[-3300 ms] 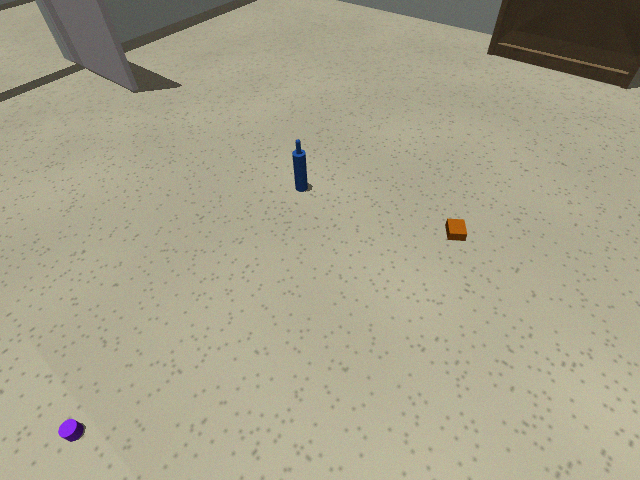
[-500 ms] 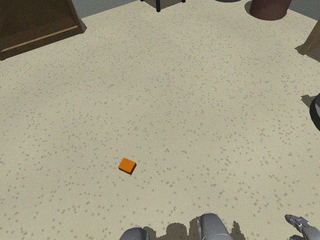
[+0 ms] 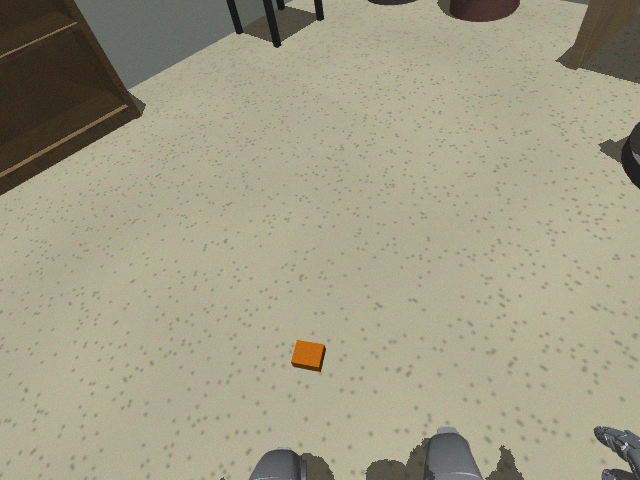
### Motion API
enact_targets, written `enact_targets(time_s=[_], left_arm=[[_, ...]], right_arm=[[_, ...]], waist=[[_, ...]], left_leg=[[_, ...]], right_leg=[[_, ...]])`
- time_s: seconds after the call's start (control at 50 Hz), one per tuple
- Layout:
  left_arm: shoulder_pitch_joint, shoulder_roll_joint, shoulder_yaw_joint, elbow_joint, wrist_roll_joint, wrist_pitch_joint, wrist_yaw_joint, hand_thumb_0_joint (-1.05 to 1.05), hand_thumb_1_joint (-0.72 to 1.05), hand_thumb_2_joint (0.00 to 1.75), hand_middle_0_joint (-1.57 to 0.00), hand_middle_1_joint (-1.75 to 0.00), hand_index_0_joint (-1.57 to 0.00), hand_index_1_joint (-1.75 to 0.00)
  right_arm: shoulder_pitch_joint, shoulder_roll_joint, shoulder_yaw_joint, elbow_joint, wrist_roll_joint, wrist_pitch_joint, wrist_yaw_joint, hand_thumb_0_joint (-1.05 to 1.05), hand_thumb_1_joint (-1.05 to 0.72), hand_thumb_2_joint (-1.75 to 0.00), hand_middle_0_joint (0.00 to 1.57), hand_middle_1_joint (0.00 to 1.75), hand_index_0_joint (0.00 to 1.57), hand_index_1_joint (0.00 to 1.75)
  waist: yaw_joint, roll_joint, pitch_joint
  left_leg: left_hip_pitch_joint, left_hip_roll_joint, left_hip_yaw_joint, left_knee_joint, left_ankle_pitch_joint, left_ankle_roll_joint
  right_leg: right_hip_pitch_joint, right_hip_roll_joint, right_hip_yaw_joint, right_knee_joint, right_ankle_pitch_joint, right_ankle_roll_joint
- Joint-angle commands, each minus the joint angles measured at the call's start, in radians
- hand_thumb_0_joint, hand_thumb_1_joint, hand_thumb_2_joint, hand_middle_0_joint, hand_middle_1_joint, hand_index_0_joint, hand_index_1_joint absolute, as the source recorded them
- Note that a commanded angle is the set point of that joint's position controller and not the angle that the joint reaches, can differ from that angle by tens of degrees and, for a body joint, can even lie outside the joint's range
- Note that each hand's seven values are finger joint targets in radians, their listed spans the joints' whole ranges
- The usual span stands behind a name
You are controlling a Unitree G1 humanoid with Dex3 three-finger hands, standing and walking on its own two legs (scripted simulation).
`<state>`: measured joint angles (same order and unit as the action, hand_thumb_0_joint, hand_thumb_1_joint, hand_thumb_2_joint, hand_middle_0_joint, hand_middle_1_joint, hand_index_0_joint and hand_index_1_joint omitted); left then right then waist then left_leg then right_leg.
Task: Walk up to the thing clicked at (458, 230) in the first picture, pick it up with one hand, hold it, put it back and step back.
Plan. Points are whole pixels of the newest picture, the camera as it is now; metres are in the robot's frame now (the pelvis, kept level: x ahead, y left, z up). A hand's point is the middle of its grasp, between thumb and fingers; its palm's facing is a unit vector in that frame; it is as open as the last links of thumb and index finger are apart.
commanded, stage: walk up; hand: left
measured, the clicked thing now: (308, 355) +0.53 +0.18 -0.69
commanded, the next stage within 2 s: none
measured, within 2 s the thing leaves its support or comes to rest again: neither
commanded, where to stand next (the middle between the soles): +0.10 +0.04 m, yaw -17 degrees
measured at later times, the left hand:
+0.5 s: hand (153, 446) +0.19 +0.30 -0.12, palm faces -0.28 -0.88 -0.38, open 7.4 cm
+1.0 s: hand (173, 440) +0.19 +0.26 -0.10, palm faces -0.33 -0.85 -0.42, open 7.4 cm
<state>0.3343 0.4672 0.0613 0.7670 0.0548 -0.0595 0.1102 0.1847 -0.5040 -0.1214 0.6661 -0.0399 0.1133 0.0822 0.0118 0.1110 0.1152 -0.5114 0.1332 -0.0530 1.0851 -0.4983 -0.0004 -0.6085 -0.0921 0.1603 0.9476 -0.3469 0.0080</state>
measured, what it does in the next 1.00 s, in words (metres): steps on the spot, turning right: left foot, then right foot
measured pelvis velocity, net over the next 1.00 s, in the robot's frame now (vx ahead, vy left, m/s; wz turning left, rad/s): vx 0.00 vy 0.04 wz -0.34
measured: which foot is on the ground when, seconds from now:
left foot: up 0.00-0.00, down 0.02-0.52, up 0.54-0.72, down 0.74-1.00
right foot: down 0.00-0.04, up 0.06-0.48, down 0.50-1.00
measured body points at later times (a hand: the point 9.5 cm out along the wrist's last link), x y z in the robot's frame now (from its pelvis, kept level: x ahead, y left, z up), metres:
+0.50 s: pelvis +0.01 +0.05 +0.03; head +0.07 +0.05 +0.47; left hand +0.20 +0.34 -0.09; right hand -0.06 -0.30 -0.06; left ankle +0.01 +0.21 -0.67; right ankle +0.02 -0.08 -0.68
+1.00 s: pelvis +0.00 +0.04 +0.03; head +0.03 +0.01 +0.48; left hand +0.21 +0.30 -0.07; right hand -0.02 -0.28 -0.10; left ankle +0.09 +0.18 -0.67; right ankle +0.01 -0.07 -0.67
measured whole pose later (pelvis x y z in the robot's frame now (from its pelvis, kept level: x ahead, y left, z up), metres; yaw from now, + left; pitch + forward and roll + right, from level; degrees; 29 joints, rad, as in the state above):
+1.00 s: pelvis +0.00 +0.04 +0.03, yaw -19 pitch -2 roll +2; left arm 0.10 0.39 0.04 0.97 0.01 0.00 0.00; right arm 0.15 -0.39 -0.01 0.96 -0.01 -0.02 0.00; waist -0.02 0.00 0.12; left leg -0.38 0.06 0.03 0.75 -0.33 -0.02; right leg -0.42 0.01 0.06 0.83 -0.37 -0.02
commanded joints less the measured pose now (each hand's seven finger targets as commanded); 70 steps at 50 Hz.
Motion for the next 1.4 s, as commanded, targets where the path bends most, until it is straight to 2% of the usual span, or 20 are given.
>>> enact_targets(time_s=[0.0, 0.02, 0.04, 0.1, 0.26, 0.38, 0.46, 0.48, 0.5, 0.52, 0.58, 0.7, 0.74, 0.76, 0.78, 0.82, 0.86, 0.88, 1.0, 1.38], left_arm=[[-0.094, 0.185, 0.077, -0.066, -0.012, 0.015, -0.003, 0.0, 0.9, 0.9, -0.2, -0.3, -0.2, -0.3], [-0.096, 0.131, 0.054, -0.089, -0.025, 0.006, 0.005, 0.0, 0.9, 0.9, -0.2, -0.3, -0.2, -0.3], [-0.137, 0.209, 0.063, -0.081, -0.006, -0.005, 0.011, 0.0, 0.9, 0.9, -0.2, -0.3, -0.2, -0.3], [-0.033, 0.222, 0.086, 0.051, -0.047, 0.002, -0.037, 0.0, 0.9, 0.9, -0.2, -0.3, -0.2, -0.3], [-0.143, 0.177, 0.098, 0.0, -0.016, 0.051, -0.121, 0.0, 0.9, 0.9, -0.2, -0.3, -0.2, -0.3], [-0.162, 0.135, 0.081, -0.009, -0.035, 0.045, -0.136, 0.0, 0.9, 0.9, -0.2, -0.3, -0.2, -0.3], [0.056, 0.18, 0.108, 0.082, -0.037, 0.031, -0.124, 0.0, 0.9, 0.9, -0.2, -0.3, -0.2, -0.3], [0.068, 0.281, 0.131, 0.067, -0.029, 0.027, -0.108, 0.0, 0.9, 0.9, -0.2, -0.3, -0.2, -0.3], [0.032, 0.305, 0.117, 0.031, -0.046, 0.03, -0.104, 0.0, 0.9, 0.9, -0.2, -0.3, -0.2, -0.3], [-0.014, 0.279, 0.105, 0.023, -0.055, 0.032, -0.101, 0.0, 0.9, 0.9, -0.2, -0.3, -0.2, -0.3], [-0.176, 0.199, 0.062, -0.001, -0.044, 0.035, -0.084, 0.0, 0.9, 0.9, -0.2, -0.3, -0.2, -0.3], [-0.255, 0.169, 0.037, 0.013, -0.057, 0.045, -0.088, 0.0, 0.9, 0.9, -0.2, -0.3, -0.2, -0.3], [-0.221, 0.115, 0.025, 0.023, -0.065, 0.055, -0.088, 0.0, 0.9, 0.9, -0.2, -0.3, -0.2, -0.3], [-0.214, 0.151, 0.043, 0.053, -0.056, 0.057, -0.081, 0.0, 0.9, 0.9, -0.2, -0.3, -0.2, -0.3], [-0.19, 0.155, 0.048, 0.075, -0.053, 0.053, -0.085, 0.0, 0.9, 0.9, -0.2, -0.3, -0.2, -0.3], [-0.161, 0.141, 0.055, 0.113, -0.05, 0.037, -0.098, 0.0, 0.9, 0.9, -0.2, -0.3, -0.2, -0.3], [-0.214, 0.191, 0.059, 0.112, -0.041, 0.021, -0.099, 0.0, 0.9, 0.9, -0.2, -0.3, -0.2, -0.3], [-0.246, 0.221, 0.057, 0.109, -0.045, 0.023, -0.102, 0.0, 0.9, 0.9, -0.2, -0.3, -0.2, -0.3], [-0.304, 0.13, 0.024, 0.15, -0.043, 0.035, -0.104, 0.0, 0.9, 0.9, -0.2, -0.3, -0.2, -0.3], [-0.343, 0.088, 0.008, 0.268, -0.058, 0.048, -0.117, 0.0, 0.9, 0.9, -0.2, -0.3, -0.2, -0.3]], right_arm=[[0.319, -0.178, -0.071, 0.061, 0.001, -0.067, -0.043, 0.0, -0.9, -0.9, 0.2, 0.3, 0.2, 0.3], [0.166, -0.302, -0.083, 0.015, 0.006, -0.079, -0.051, 0.0, -0.9, -0.9, 0.2, 0.3, 0.2, 0.3], [0.003, -0.38, -0.088, -0.008, 0.027, -0.089, -0.059, 0.0, -0.9, -0.9, 0.2, 0.3, 0.2, 0.3], [-0.05, -0.25, -0.046, 0.024, 0.009, -0.125, -0.086, 0.0, -0.9, -0.9, 0.2, 0.3, 0.2, 0.3], [0.192, -0.246, -0.035, 0.128, 0.018, -0.191, -0.12, 0.0, -0.9, -0.9, 0.2, 0.3, 0.2, 0.3], [0.21, -0.246, -0.023, 0.111, 0.019, -0.199, -0.127, 0.0, -0.9, -0.9, 0.2, 0.3, 0.2, 0.3], [0.125, -0.161, 0.02, 0.078, 0.029, -0.174, -0.114, 0.0, -0.9, -0.9, 0.2, 0.3, 0.2, 0.3], [0.138, -0.078, 0.049, 0.053, 0.047, -0.168, -0.115, 0.0, -0.9, -0.9, 0.2, 0.3, 0.2, 0.3], [0.055, -0.113, 0.035, 0.031, 0.052, -0.163, -0.13, 0.0, -0.9, -0.9, 0.2, 0.3, 0.2, 0.3], [0.032, -0.147, 0.02, 0.059, 0.043, -0.154, -0.141, 0.0, -0.9, -0.9, 0.2, 0.3, 0.2, 0.3], [0.156, -0.126, 0.03, 0.147, 0.054, -0.16, -0.133, 0.0, -0.9, -0.9, 0.2, 0.3, 0.2, 0.3], [0.189, -0.121, 0.025, 0.206, 0.041, -0.165, -0.123, 0.0, -0.9, -0.9, 0.2, 0.3, 0.2, 0.3], [0.094, -0.233, 0.01, 0.178, 0.027, -0.174, -0.118, 0.0, -0.9, -0.9, 0.2, 0.3, 0.2, 0.3], [0.015, -0.267, 0.004, 0.166, 0.034, -0.172, -0.111, 0.0, -0.9, -0.9, 0.2, 0.3, 0.2, 0.3], [-0.047, -0.238, 0.011, 0.159, 0.025, -0.175, -0.111, 0.0, -0.9, -0.9, 0.2, 0.3, 0.2, 0.3], [-0.079, -0.192, 0.034, 0.171, 0.025, -0.168, -0.11, 0.0, -0.9, -0.9, 0.2, 0.3, 0.2, 0.3], [-0.04, -0.11, 0.054, 0.189, 0.038, -0.155, -0.107, 0.0, -0.9, -0.9, 0.2, 0.3, 0.2, 0.3], [-0.046, -0.113, 0.049, 0.202, 0.04, -0.147, -0.111, 0.0, -0.9, -0.9, 0.2, 0.3, 0.2, 0.3], [-0.054, -0.113, 0.055, 0.271, 0.04, -0.159, -0.092, 0.0, -0.9, -0.9, 0.2, 0.3, 0.2, 0.3], [-0.157, -0.096, 0.081, 0.395, 0.036, -0.16, -0.087, 0.0, -0.9, -0.9, 0.2, 0.3, 0.2, 0.3]], waist=[[-0.16, 0.003, -0.119], [-0.1, 0.211, -0.063], [-0.058, 0.147, 0.004], [-0.006, 0.009, 0.032], [-0.066, 0.019, -0.036], [-0.06, 0.121, -0.116], [0.081, -0.048, -0.199], [0.083, -0.295, -0.192], [0.079, -0.292, -0.224], [0.05, -0.156, -0.173], [-0.044, -0.181, -0.132], [-0.078, -0.228, -0.174], [-0.034, -0.017, -0.152], [-0.021, 0.063, -0.125], [0.013, 0.015, -0.108], [0.043, -0.01, -0.128], [-0.011, -0.163, -0.129], [-0.017, -0.22, -0.117], [-0.016, -0.2, -0.158], [-0.01, -0.113, -0.161]], left_leg=[[0.309, -0.011, -0.074, -0.547, -0.212, 0.035], [0.197, 0.281, -0.577, -0.766, -0.272, 0.133], [0.059, 0.424, -0.786, -0.866, -0.318, 0.274], [0.089, 0.216, -0.377, -0.658, -0.246, 0.173], [0.433, 0.273, -0.253, -0.582, 0.301, 0.213], [0.439, 0.264, -0.058, -0.486, 0.774, 0.212], [0.122, 0.097, 0.161, -0.114, 0.582, 0.085], [-0.115, -0.01, 0.163, 0.101, 0.317, 0.022], [-0.181, -0.076, 0.104, 0.149, -0.113, 0.017], [-0.123, -0.019, 0.029, 0.182, -0.17, 0.007], [0.024, -0.012, 0.07, -0.026, -0.029, 0.014], [0.289, -0.066, 0.084, -0.422, 0.262, 0.04], [0.197, 0.194, -0.317, -0.629, 0.187, 0.166], [0.114, 0.296, -0.392, -0.672, 0.169, 0.255], [0.059, 0.274, -0.346, -0.631, 0.215, 0.257], [0.028, 0.118, -0.123, -0.497, 0.272, 0.133], [0.02, -0.045, 0.046, -0.307, 0.185, 0.026], [0.109, -0.075, 0.058, -0.275, 0.026, 0.028], [0.216, -0.013, -0.036, -0.514, 0.136, 0.065], [0.338, 0.014, 0.005, -0.713, 0.262, 0.029]], right_leg=[[-0.226, 0.15, -0.024, 0.151, -0.227, -0.09], [-0.357, 0.23, -0.05, 0.331, -0.232, -0.029], [-0.309, 0.138, 0.013, 0.405, -0.221, -0.032], [-0.192, 0.083, -0.032, 0.362, -0.057, -0.019], [-0.18, 0.089, -0.02, 0.173, -0.14, -0.032], [0.01, 0.064, -0.172, -0.009, -0.149, -0.048], [0.525, 0.124, -0.183, -0.365, 0.063, -0.083], [0.606, -0.076, 0.23, -0.407, 0.246, -0.164], [0.571, -0.267, 0.516, -0.484, 0.403, -0.349], [0.457, -0.269, 0.432, -0.467, 0.409, -0.357], [0.276, -0.109, 0.157, -0.33, 0.524, -0.256], [0.127, -0.035, 0.079, -0.222, 0.321, -0.174], [0.095, 0.112, -0.045, -0.027, 0.04, -0.068], [0.164, 0.116, -0.107, 0.057, -0.179, -0.048], [0.22, 0.09, -0.094, 0.036, -0.167, -0.042], [0.334, 0.086, -0.087, -0.186, 0.005, -0.071], [0.306, -0.08, 0.242, -0.421, 0.036, -0.144], [0.181, -0.145, 0.339, -0.478, -0.014, -0.202], [0.236, 0.004, 0.085, -0.429, -0.011, -0.087], [0.354, 0.006, 0.033, -0.58, 0.142, -0.056]])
